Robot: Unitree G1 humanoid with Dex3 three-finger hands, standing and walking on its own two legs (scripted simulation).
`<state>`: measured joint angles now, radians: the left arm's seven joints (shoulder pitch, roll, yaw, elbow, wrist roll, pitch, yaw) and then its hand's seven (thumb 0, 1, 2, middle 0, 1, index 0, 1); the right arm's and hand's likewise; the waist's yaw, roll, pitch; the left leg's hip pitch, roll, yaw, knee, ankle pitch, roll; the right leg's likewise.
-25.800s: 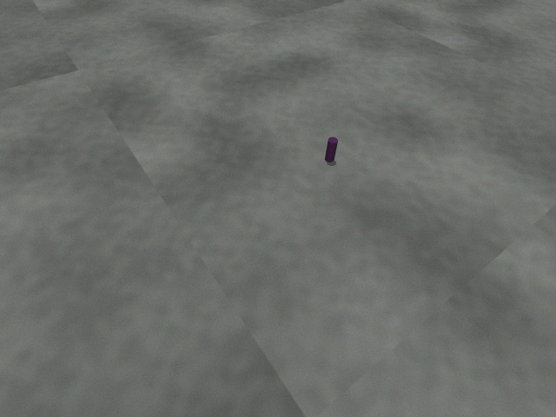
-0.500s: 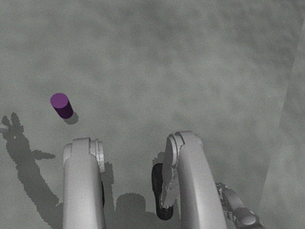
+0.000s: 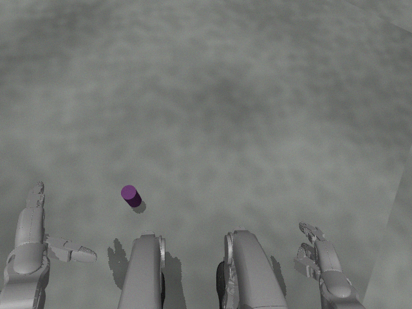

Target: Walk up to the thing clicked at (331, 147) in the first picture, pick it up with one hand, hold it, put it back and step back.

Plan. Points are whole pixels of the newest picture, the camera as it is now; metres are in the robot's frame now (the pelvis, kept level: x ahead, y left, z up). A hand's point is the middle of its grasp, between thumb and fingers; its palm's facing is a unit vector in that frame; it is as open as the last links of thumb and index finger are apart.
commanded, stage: home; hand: left
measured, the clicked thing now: (131, 196) +0.43 +0.22 -0.51
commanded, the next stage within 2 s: none
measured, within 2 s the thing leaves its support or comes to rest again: neither
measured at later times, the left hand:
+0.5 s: hand (54, 246) +0.23 +0.20 +0.08, palm faces +0.13 -0.94 -0.31, open 17.5 cm
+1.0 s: hand (55, 260) +0.21 +0.19 +0.09, palm faces +0.13 -0.95 -0.29, open 17.6 cm
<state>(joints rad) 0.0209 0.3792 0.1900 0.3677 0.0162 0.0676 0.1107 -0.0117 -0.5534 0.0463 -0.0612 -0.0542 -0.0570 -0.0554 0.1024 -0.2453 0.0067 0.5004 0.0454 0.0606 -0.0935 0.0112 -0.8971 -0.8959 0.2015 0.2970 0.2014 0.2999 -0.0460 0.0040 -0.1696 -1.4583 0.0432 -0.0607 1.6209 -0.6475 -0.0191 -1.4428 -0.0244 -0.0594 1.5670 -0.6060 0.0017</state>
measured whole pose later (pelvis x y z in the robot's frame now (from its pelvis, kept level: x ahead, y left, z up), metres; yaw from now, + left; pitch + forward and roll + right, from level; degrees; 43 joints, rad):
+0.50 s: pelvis +0.06 +0.01 +0.14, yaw +2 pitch +11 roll -3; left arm 0.46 0.22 -0.02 -0.03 -0.02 0.29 0.19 -0.01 -0.54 0.05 -0.06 -0.06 -0.06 -0.06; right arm 0.29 -0.20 0.04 0.47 0.03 -0.04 -0.20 0.02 -0.89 -0.90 0.20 0.30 0.20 0.30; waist -0.04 0.04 -0.16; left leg -0.69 0.04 -0.03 1.02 -0.52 -0.01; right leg -0.66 -0.02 -0.06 0.95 -0.48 0.02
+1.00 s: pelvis +0.05 +0.00 +0.15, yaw +2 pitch +7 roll -2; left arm 0.46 0.21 -0.02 0.01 -0.01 0.28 0.15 -0.01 -0.58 0.03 -0.05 -0.05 -0.05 -0.05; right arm 0.28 -0.20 0.04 0.50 0.01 -0.10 -0.18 0.02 -0.90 -0.90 0.20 0.30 0.20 0.30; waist -0.03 0.03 -0.10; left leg -0.60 0.04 -0.04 0.95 -0.48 -0.02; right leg -0.58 -0.02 -0.07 0.89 -0.44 0.01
